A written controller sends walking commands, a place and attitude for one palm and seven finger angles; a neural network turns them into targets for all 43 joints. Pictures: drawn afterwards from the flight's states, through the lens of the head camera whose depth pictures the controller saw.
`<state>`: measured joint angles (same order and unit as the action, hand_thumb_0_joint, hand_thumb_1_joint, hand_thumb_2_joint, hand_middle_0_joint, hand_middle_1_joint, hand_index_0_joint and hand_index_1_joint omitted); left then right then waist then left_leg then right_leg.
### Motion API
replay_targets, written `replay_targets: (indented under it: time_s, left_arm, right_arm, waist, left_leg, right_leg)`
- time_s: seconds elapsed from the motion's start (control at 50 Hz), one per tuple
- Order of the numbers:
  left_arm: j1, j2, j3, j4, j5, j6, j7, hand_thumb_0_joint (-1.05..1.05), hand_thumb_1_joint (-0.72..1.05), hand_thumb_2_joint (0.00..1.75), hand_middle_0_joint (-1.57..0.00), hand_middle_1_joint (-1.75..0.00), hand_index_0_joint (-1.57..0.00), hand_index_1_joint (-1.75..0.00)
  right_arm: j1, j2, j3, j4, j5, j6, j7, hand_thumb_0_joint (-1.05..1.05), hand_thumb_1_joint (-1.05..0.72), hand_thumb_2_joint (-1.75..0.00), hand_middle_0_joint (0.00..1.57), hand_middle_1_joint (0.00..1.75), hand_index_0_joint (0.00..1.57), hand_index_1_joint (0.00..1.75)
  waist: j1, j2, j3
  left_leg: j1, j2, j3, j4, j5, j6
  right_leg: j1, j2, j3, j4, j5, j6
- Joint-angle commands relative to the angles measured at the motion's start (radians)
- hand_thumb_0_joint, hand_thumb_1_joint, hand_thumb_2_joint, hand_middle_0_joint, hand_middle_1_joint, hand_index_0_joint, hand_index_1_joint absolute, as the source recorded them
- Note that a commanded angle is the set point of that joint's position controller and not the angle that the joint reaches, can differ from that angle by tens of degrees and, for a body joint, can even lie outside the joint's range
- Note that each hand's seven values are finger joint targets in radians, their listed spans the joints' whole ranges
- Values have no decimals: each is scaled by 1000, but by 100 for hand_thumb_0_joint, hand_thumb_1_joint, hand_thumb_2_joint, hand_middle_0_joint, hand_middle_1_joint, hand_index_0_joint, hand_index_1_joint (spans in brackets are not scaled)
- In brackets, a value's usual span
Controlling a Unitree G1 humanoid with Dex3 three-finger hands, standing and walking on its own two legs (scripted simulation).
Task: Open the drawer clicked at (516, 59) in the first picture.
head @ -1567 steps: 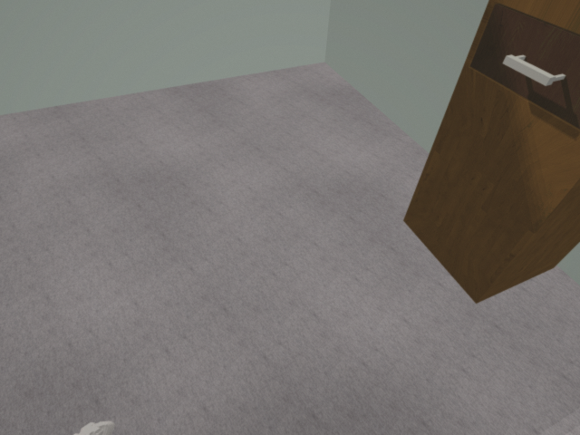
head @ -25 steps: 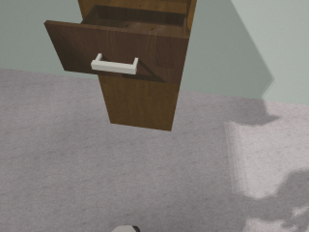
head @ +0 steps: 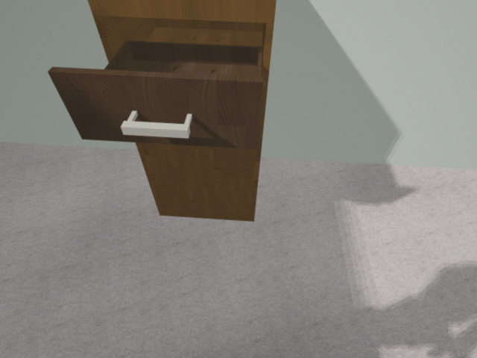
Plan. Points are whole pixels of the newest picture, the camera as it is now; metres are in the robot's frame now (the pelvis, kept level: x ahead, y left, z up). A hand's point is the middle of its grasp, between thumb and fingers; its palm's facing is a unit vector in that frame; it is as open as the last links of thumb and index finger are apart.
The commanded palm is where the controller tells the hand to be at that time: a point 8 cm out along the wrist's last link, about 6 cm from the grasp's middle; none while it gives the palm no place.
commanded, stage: let the arm hang, fingers relaxed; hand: left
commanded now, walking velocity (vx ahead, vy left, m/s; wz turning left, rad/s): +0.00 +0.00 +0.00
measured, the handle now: (158, 123) +0.55 +0.20 +0.09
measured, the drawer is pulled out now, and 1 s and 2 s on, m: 0.29 0.29 0.29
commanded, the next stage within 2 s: look to check the result in 0.08 s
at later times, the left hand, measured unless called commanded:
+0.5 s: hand out of the picture +0.03 +0.17 -0.17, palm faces +0.03 -0.98 -0.20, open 7.4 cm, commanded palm none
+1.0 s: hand out of the picture +0.07 +0.17 -0.17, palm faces +0.02 -0.98 -0.22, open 7.4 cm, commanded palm none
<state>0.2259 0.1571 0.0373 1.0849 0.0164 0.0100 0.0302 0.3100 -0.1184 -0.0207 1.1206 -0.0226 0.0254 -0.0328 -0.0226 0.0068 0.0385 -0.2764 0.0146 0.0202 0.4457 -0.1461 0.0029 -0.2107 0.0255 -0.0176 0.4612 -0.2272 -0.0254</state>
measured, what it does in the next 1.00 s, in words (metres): shifts its weight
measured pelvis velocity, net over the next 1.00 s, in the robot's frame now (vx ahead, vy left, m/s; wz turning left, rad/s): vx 0.05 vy -0.01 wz -0.01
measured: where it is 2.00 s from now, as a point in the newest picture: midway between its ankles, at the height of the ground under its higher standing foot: outside the picture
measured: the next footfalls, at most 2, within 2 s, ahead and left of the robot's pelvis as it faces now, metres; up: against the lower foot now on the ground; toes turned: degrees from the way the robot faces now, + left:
none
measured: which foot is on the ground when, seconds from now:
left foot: down 0.00-1.00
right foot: down 0.00-1.00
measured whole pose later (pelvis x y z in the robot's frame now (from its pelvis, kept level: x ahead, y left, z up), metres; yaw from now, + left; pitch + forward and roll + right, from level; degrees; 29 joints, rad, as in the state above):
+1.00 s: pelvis +0.05 -0.01 +0.01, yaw -1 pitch -1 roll +0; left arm 0.22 0.16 0.02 1.12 0.01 -0.01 0.03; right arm 0.20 -0.16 -0.01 1.14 -0.01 0.01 -0.04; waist -0.01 0.01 0.07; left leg -0.17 0.02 0.03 0.39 -0.20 -0.01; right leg -0.10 0.03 -0.01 0.38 -0.27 -0.04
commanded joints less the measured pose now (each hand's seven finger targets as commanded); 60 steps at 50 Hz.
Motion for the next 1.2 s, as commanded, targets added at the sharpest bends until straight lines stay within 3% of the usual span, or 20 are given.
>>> replay_targets:
  time_s: [0.0, 0.1, 0.22, 0.34, 0.42, 0.54, 0.68, 0.74, 0.92, 0.94, 1.18]
  left_arm:
    - [93, 100, 15, -5, -5, -9, 5, 0, 90, 90, -20, -30, -20, -30]
    - [79, 96, 12, -3, -9, -18, 10, 0, 90, 90, -20, -30, -20, -30]
    - [78, 88, 8, 12, -8, -13, 13, 0, 90, 90, -20, -30, -20, -30]
    - [80, 87, 5, 23, -6, -14, 15, 0, 90, 90, -20, -30, -20, -30]
    - [78, 87, 2, 29, -6, -14, 13, 0, 90, 90, -20, -30, -20, -30]
    - [79, 94, 4, 30, -6, -18, 13, 0, 90, 90, -20, -30, -20, -30]
    - [72, 97, 1, 33, -7, -19, 13, 0, 90, 90, -20, -30, -20, -30]
    - [73, 103, 3, 27, -7, -23, 14, 0, 90, 90, -20, -30, -20, -30]
    - [61, 116, 4, 17, -9, -23, 13, 0, 90, 90, -20, -30, -20, -30]
    - [66, 124, 5, 14, -9, -26, 13, 0, 90, 90, -20, -30, -20, -30]
    - [50, 142, 10, 7, -10, -28, 14, 0, 90, 90, -20, -30, -20, -30]
  right_arm:
    - [29, -93, -20, -37, 1, -23, -4, 0, -90, -90, 20, 30, 20, 30]
    - [33, -92, -21, -30, 7, -30, -8, 0, -90, -90, 20, 30, 20, 30]
    - [13, -94, -18, -22, 8, -22, -9, 0, -90, -90, 20, 30, 20, 30]
    - [-9, -100, -15, -18, 10, -19, -9, 0, -90, -90, 20, 30, 20, 30]
    - [-26, -109, -12, -15, 8, -20, -9, 0, -90, -90, 20, 30, 20, 30]
    - [-42, -118, -10, -19, 10, -23, -11, 0, -90, -90, 20, 30, 20, 30]
    - [-57, -123, -9, -14, 9, -23, -12, 0, -90, -90, 20, 30, 20, 30]
    - [-54, -127, -11, -15, 10, -25, -12, 0, -90, -90, 20, 30, 20, 30]
    - [-55, -134, -13, -12, 9, -26, -13, 0, -90, -90, 20, 30, 20, 30]
    - [-56, -138, -13, -13, 11, -27, -13, 0, -90, -90, 20, 30, 20, 30]
    - [-60, -152, -18, -13, 10, -29, -14, 0, -90, -90, 20, 30, 20, 30]
  waist:
    - [27, 63, 34]
    - [16, 17, -23]
    - [12, 15, 23]
    - [11, -13, 16]
    - [9, 6, 31]
    - [11, 11, -7]
    - [11, 8, 15]
    - [14, -16, -10]
    - [12, -1, -7]
    - [16, -22, -4]
    - [13, 9, -10]
  left_leg:
    - [-9, 86, -132, -137, -140, 28]
    - [75, 90, -96, -84, 50, 23]
    - [87, 94, -95, -94, 33, 24]
    - [115, 95, -88, -93, 42, 24]
    - [118, 93, -89, -99, 39, 22]
    - [147, 94, -81, -89, 97, 23]
    - [148, 92, -77, -88, 116, 18]
    - [162, 94, -75, -87, 130, 19]
    - [163, 94, -70, -85, 141, 14]
    - [166, 96, -66, -85, 139, 15]
    - [178, 99, -60, -82, 168, 12]
  right_leg:
    - [-16, -95, 103, -114, -52, -26]
    - [12, -113, 100, -109, 92, -24]
    - [-15, -109, 99, -121, 64, -20]
    - [-11, -110, 93, -134, 60, -15]
    - [-17, -112, 101, -141, 59, -14]
    - [19, -114, 97, -139, 123, -13]
    - [20, -122, 95, -145, 162, -12]
    - [42, -119, 98, -147, 186, -12]
    - [51, -123, 101, -146, 220, -12]
    - [54, -118, 101, -152, 224, -11]
    - [65, -124, 105, -147, 274, -14]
